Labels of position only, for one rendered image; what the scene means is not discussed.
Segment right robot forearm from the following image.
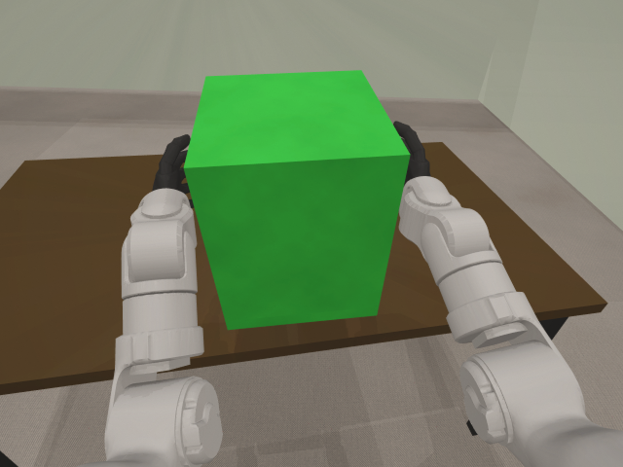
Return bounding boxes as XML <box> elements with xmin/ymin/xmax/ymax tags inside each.
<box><xmin>399</xmin><ymin>176</ymin><xmax>585</xmax><ymax>412</ymax></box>

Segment robot right upper arm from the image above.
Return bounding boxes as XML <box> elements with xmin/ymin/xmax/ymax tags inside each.
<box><xmin>459</xmin><ymin>340</ymin><xmax>623</xmax><ymax>467</ymax></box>

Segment left robot forearm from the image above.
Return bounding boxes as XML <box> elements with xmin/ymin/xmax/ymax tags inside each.
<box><xmin>105</xmin><ymin>189</ymin><xmax>204</xmax><ymax>458</ymax></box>

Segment robot right hand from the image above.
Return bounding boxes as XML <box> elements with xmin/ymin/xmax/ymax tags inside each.
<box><xmin>393</xmin><ymin>121</ymin><xmax>431</xmax><ymax>186</ymax></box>

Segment robot left upper arm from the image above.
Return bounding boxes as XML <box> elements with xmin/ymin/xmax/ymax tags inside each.
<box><xmin>77</xmin><ymin>376</ymin><xmax>223</xmax><ymax>467</ymax></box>

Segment carton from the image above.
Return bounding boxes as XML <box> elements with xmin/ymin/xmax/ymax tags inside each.
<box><xmin>184</xmin><ymin>70</ymin><xmax>411</xmax><ymax>330</ymax></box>

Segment table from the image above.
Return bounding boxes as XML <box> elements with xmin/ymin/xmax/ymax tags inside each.
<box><xmin>0</xmin><ymin>142</ymin><xmax>608</xmax><ymax>467</ymax></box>

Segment robot left hand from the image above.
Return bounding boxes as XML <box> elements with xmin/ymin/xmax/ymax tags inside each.
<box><xmin>152</xmin><ymin>134</ymin><xmax>194</xmax><ymax>208</ymax></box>

